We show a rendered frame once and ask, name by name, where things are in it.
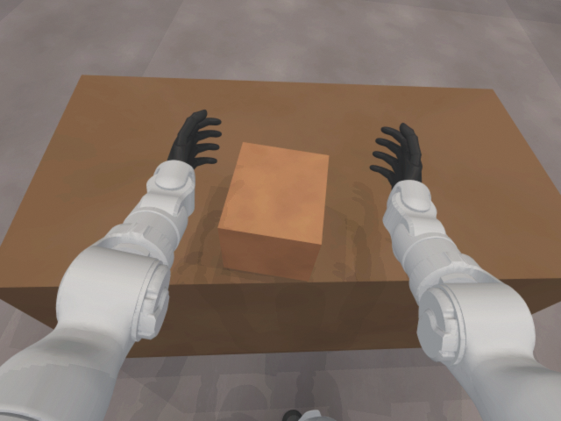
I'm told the right robot forearm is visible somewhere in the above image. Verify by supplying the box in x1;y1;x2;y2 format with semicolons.
382;180;536;350

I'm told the carton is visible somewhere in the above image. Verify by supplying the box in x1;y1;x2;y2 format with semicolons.
217;142;329;282

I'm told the robot right upper arm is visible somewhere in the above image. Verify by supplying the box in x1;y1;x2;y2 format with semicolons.
417;282;561;421

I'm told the right robot hand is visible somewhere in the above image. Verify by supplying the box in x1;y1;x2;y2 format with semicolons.
370;123;423;189

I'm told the left robot forearm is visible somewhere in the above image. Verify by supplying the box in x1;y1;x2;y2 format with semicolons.
56;160;195;320

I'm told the robot left upper arm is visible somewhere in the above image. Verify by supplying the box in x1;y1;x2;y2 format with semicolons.
0;246;171;421

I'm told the left robot hand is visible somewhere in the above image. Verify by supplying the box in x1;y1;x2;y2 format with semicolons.
167;110;222;169

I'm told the pedestal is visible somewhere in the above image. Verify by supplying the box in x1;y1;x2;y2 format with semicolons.
0;75;561;358

